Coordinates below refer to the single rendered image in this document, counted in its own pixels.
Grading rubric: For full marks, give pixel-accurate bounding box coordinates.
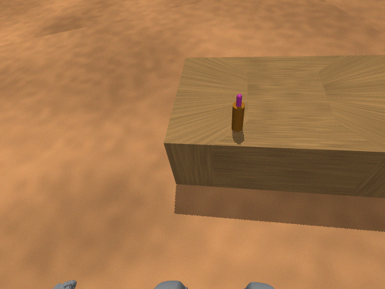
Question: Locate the bottle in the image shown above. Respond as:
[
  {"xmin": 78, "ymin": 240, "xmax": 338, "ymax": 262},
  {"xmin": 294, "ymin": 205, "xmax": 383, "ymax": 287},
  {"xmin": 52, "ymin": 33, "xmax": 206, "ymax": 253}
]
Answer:
[{"xmin": 232, "ymin": 94, "xmax": 245, "ymax": 132}]

